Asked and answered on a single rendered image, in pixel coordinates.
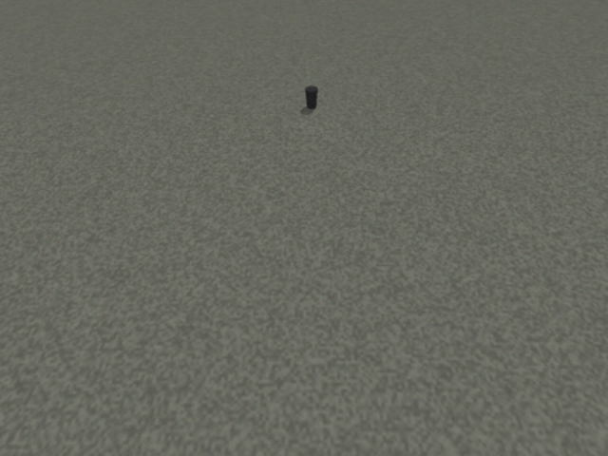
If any cup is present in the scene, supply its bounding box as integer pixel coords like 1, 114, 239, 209
305, 85, 317, 109

